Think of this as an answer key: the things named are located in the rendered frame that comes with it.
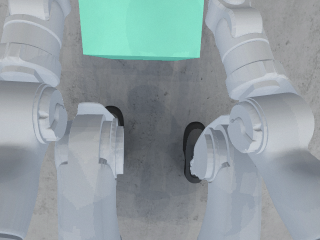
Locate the left robot upper arm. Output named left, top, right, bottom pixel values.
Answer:
left=0, top=80, right=68, bottom=240

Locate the right robot foot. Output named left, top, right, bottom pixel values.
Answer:
left=183, top=121, right=205, bottom=184

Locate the robot right forearm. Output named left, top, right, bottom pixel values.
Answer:
left=205, top=0, right=315, bottom=128

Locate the carton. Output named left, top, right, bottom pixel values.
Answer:
left=78, top=0, right=204, bottom=61

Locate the left robot shin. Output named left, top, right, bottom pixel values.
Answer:
left=54, top=102, right=115, bottom=170

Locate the right robot upper arm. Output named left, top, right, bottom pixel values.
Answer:
left=227, top=92, right=320, bottom=240

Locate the robot left forearm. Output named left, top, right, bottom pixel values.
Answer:
left=0, top=0, right=72, bottom=88

